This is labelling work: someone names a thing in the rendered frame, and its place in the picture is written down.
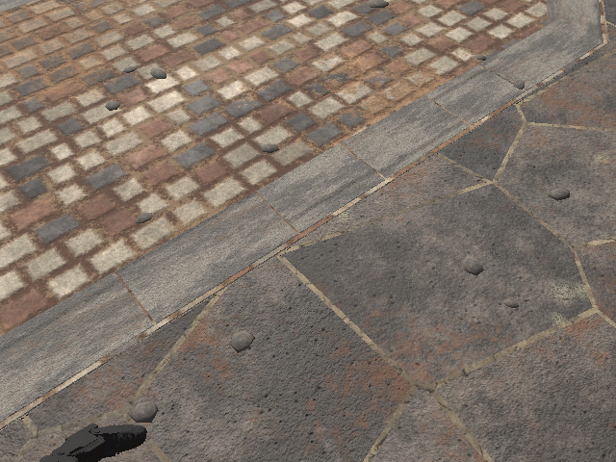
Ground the left robot hand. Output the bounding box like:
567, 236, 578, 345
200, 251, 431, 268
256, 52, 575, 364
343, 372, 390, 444
39, 423, 147, 462

